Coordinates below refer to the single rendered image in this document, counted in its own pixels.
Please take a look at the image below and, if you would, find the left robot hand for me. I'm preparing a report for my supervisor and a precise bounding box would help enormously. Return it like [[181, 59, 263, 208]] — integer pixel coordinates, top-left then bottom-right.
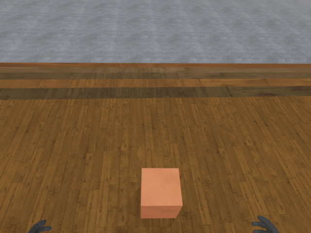
[[27, 220, 52, 233]]

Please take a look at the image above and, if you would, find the right robot hand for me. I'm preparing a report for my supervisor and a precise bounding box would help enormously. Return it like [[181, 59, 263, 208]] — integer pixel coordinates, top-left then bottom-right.
[[251, 216, 280, 233]]

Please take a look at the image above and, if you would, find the carton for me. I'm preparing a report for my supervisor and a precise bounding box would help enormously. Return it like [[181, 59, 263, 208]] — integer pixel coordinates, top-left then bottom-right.
[[141, 168, 183, 218]]

